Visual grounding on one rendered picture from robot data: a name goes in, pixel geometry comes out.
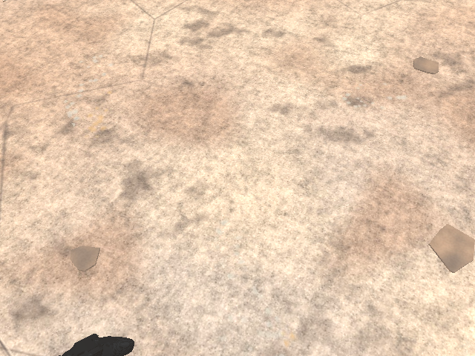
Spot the left robot hand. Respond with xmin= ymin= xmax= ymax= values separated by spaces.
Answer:
xmin=59 ymin=334 xmax=134 ymax=356

